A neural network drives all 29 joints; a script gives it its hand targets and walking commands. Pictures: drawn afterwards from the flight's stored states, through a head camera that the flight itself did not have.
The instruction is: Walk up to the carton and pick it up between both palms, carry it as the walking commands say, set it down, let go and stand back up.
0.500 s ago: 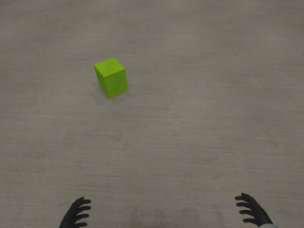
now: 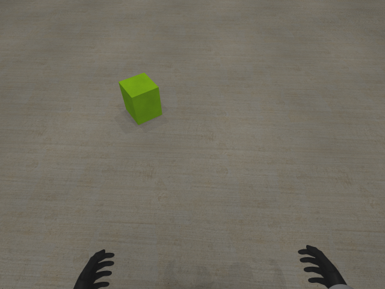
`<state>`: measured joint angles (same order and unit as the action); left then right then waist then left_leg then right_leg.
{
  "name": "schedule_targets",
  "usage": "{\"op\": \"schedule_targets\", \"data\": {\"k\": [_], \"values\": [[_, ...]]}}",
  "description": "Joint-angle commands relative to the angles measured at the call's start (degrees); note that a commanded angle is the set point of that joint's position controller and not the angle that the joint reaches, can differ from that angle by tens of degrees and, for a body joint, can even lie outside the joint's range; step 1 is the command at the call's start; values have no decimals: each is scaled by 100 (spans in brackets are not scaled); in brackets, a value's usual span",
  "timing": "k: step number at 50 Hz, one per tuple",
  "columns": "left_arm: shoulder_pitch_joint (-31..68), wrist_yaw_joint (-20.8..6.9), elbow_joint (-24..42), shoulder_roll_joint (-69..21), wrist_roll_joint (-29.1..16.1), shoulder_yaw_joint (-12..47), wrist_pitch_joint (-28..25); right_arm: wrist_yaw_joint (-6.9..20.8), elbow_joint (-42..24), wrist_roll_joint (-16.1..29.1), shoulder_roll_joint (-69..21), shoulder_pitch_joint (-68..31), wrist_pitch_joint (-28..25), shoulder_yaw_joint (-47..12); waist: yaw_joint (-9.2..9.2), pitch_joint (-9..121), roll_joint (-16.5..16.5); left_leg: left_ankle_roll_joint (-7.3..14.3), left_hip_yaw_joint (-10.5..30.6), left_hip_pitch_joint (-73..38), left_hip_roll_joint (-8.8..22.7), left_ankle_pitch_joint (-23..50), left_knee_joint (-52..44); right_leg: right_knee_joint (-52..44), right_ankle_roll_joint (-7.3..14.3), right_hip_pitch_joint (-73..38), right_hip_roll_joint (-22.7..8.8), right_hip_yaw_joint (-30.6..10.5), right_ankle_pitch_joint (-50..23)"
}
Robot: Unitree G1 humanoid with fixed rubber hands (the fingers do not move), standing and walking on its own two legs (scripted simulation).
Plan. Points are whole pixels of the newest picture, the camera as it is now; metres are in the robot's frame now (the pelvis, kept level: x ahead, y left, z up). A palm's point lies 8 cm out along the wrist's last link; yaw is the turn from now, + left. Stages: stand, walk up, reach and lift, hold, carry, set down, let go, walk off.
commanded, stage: stand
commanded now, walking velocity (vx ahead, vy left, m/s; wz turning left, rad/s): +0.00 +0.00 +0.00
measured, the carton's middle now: (141, 98) +1.43 +0.34 -0.63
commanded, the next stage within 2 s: walk up in 0.02 s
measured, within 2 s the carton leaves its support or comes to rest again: neither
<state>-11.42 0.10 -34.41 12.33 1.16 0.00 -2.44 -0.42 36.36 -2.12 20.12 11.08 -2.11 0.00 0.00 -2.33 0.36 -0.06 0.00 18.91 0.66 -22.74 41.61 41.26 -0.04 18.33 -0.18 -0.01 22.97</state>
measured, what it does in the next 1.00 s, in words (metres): walks ahead: left foot, then right foot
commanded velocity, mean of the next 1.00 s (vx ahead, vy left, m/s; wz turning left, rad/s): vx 0.40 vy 0.02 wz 0.21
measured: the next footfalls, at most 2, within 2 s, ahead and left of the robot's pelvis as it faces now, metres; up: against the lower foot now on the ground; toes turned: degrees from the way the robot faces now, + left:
left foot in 0.46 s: +0.08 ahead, +0.19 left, +0.00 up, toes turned +6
right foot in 0.78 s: +0.26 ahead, -0.06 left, +0.00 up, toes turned +2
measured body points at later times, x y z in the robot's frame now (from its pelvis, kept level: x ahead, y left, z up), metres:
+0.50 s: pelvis +0.04 +0.06 -0.01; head +0.05 +0.07 +0.44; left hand +0.17 +0.31 -0.11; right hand +0.17 -0.19 -0.11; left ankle +0.04 +0.19 -0.72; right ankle -0.02 -0.11 -0.70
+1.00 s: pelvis +0.23 +0.07 +0.01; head +0.26 +0.07 +0.46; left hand +0.31 +0.32 -0.10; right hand +0.38 -0.17 -0.11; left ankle +0.15 +0.20 -0.66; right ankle +0.22 -0.07 -0.72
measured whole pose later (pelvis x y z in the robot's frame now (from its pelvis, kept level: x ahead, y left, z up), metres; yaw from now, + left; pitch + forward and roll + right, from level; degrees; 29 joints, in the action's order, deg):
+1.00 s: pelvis +0.23 +0.07 +0.01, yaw +10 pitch +1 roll +0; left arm -17.8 -1.7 -36.1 12.7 1.8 -0.2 -2.4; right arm 3.1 44.4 -0.8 15.4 12.2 -1.1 0.0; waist -1.8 -2.4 0.4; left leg -1.0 0.4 23.4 3.4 -25.3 59.4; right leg 34.1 -1.1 13.4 -4.9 6.7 20.9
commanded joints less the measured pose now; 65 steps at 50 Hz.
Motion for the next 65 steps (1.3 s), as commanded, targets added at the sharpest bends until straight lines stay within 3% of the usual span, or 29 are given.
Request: {"op": "schedule_targets", "data": {"k": [1, 10, 11, 12, 13, 14, 16, 19, 22, 23, 24, 25, 28, 34, 38, 39, 40, 41, 44, 46, 50, 53, 54, 55, 56, 57, 59, 61, 65], "values": [[325, 74, 54, 1685, 14, -571, -161, -48, -135, 104, 997, -178, -202, 409, 56, 693, -330, 480, 516, -324, 502, 2024, -638, -515, 455, -320, -488, -498, -1939], [313, 65, 51, 1692, -37, -612, -155, -32, -135, 76, 1195, -200, -234, 454, 16, 983, -126, 539, 495, -497, 571, 2576, -470, -438, 421, -418, -534, -470, -2319], [-1697, 368, -370, 1964, 162, -746, 193, 309, -456, 75, 646, -484, 391, 492, 813, 931, -114, -225, -268, 1907, -100, 1206, 1593, -1355, 997, -2318, -2649, -2533, -2747], [-1746, 194, -399, 1951, 86, -808, 200, 367, -445, 60, 213, -748, 428, 312, 967, 815, -1480, -23, 38, 3176, 42, -1192, 2083, -2608, 1122, -2645, -3046, -3348, 831], [-1354, 137, -310, 2191, 97, -775, 253, 432, -723, 72, 342, -1473, 470, 311, 950, -61, -1387, -72, 347, 3568, 307, -929, 2344, -3126, 898, -1826, -2972, -3197, 2997], [-853, 152, -89, 1969, 77, -697, 300, 502, -794, 65, 351, -1396, 462, 325, 668, -626, -1189, -174, 361, 3446, 318, -602, 2360, -3339, 774, -1146, -2720, -2920, 3152], [-181, 98, -28, 1689, 123, -615, 224, 577, -542, 133, 260, -388, 414, 359, 100, -651, -1549, -218, 38, 1925, 302, -192, 1859, -3368, 514, -2, -2148, -1678, 2539], [339, -39, -118, 1705, 138, -649, 135, 529, -121, 222, 89, 421, 348, 276, -222, -376, -2027, -253, -653, 43, 19, -433, 631, -2871, 362, 650, -1544, -489, 1683], [256, -102, -165, 1372, 149, -575, 169, 324, 454, 139, 276, 1907, 174, 401, -710, 676, -843, -33, -883, -2076, -88, 225, -845, -260, 254, 847, -886, 446, 1018], [386, -150, -40, 904, 131, -460, 179, 271, 514, 58, 961, 2542, 67, 610, -1037, 578, 700, 193, 1741, -2726, 1337, -946, -1977, 2111, 34, 2309, -260, 804, 1330], [597, -185, 368, 729, 165, -372, 160, 188, 539, 58, 1524, 2797, 6, 711, -909, 431, 1701, 416, 4215, -2457, 2502, -839, -2945, 3152, -60, 3207, 106, 362, 1429], [977, -215, 500, 872, 156, -487, 173, 188, 533, 66, 1435, 2686, 40, 707, -849, -127, 1747, 653, 4613, -1641, 2472, -1993, -3457, 3366, -55, 3224, -275, -309, 1124], [950, -358, 319, 729, 97, -402, 72, 91, 421, 124, 720, 1826, -63, 532, -572, -343, 637, 776, 3116, -1382, 1815, -253, -2968, 2915, -159, 2990, -559, -194, -119], [1196, -397, 277, 587, -2, -365, 11, 56, 488, -29, 480, 1565, -90, 587, -647, -226, 1039, 923, 2025, -1044, 1536, 490, -2966, 273, -286, 1598, -306, 336, -195], [33, -272, -170, 611, 72, -396, -79, 111, 612, 30, 257, 1449, -55, 498, 8, 284, 957, 574, 1076, 165, 885, 1160, -1958, -1777, -238, -1225, -118, 762, -1525], [-661, -215, -392, 887, 100, -507, -154, 138, 531, 114, 264, 1284, -104, 481, 336, 809, 419, 551, 864, 651, 668, 1043, -845, -1886, -5, -2331, -592, 178, -1473], [-2021, -94, -659, 1525, 102, -748, -186, 179, 436, 235, -262, 1495, -142, 289, 715, 1800, -1419, 298, 261, 1801, -178, -249, 1231, -2220, 198, -3659, -2124, -1792, -508], [-2500, -43, -711, 1905, 130, -799, -127, 175, 256, 278, -131, 1277, -113, 355, 804, 1837, -1860, 174, 402, 2390, -172, -1059, 2331, -2526, 501, -3554, -3082, -3271, -18], [-1689, -47, -497, 1172, 76, -574, -87, 272, 164, 206, -4, 420, -69, 426, 463, 96, -645, -17, 485, 2768, 464, 127, 2883, -2830, 720, -1908, -2386, -2104, -81], [-1051, -52, -401, 919, 32, -543, -79, 382, 292, 158, -204, 404, 81, 319, 254, -312, -990, -114, 115, 2203, 528, 221, 2154, -2946, 613, -1280, -1933, -942, -261], [-1225, -76, -469, 1197, 44, -575, -77, 510, 234, 226, -287, -160, 128, 166, 352, -332, -1146, -227, -214, 1635, 507, -176, 843, -2924, 772, -1107, -2063, -679, -474], [-847, -108, -557, 1355, 9, -555, -2, 460, 392, 213, -317, -79, 46, 93, 72, -271, -1340, -196, -851, 316, 132, 61, -628, -2232, 621, -624, -1594, -77, -1186], [-729, -118, -574, 1373, 6, -566, -10, 414, 672, 150, -224, 479, -23, 168, -246, 294, -901, -91, -1199, -639, -79, 837, -1270, -1313, 506, -538, -1418, 225, -1993], [-524, -118, -453, 1184, -59, -572, -29, 322, 1080, 72, 340, 1837, -160, 397, -726, 1092, -256, 151, -424, -2261, 252, 1104, -1251, 564, 205, 12, -1003, 552, -2442], [-96, -169, -89, 801, -59, -466, -94, 201, 1185, -65, 1064, 2543, -206, 629, -1019, 1278, 1607, 575, 2072, -3100, 1839, 945, -1994, 2330, -144, 1776, -257, 792, -552], [398, -149, 273, 588, 57, -448, -120, 199, 1257, 32, 1326, 2888, -178, 649, -1001, 739, 2337, 927, 3539, -3183, 2443, 1833, -2594, 3038, -47, 2901, -74, 310, 1354], [797, -183, 279, 632, 42, -392, -133, 103, 1227, 52, 838, 2386, -186, 456, -855, 498, 1344, 1165, 2540, -3242, 2065, 3599, -1878, 3512, -34, 3463, -329, 45, 826], [788, -292, 243, 608, 63, -343, -57, 47, 1017, 43, 538, 1936, -149, 368, -702, 276, 1100, 974, 1790, -2581, 1574, 3216, -1865, 2681, -239, 3114, -495, 49, 484], [1158, -367, 224, 411, 88, -274, 31, -25, 989, 1, 304, 2190, -152, 426, -742, 195, 980, 912, 1347, -2424, 1531, 3147, -2168, 1413, -181, 2736, -372, 343, 91]]}}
